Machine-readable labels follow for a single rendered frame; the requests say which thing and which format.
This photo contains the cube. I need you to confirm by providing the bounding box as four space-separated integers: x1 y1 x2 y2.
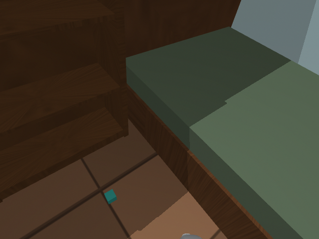
104 189 117 204

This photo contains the bed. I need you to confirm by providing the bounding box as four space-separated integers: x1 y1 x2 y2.
124 0 319 239

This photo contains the bookshelf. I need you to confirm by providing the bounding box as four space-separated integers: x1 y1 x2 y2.
0 0 129 203

